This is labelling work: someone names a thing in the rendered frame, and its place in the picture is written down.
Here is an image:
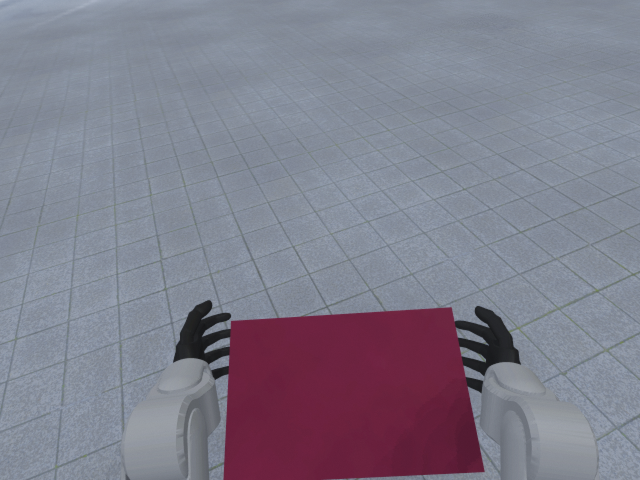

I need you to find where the right robot hand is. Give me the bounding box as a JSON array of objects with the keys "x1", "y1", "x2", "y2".
[{"x1": 455, "y1": 306, "x2": 521, "y2": 394}]

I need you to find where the left robot hand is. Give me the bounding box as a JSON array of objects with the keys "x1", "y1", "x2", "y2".
[{"x1": 173, "y1": 300, "x2": 231, "y2": 380}]

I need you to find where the carton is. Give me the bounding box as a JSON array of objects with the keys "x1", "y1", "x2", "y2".
[{"x1": 223, "y1": 307, "x2": 485, "y2": 480}]

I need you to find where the robot right forearm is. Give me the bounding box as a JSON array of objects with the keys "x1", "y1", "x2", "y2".
[{"x1": 480, "y1": 362, "x2": 599, "y2": 480}]

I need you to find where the robot left forearm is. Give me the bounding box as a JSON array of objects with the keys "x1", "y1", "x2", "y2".
[{"x1": 120, "y1": 358, "x2": 221, "y2": 480}]

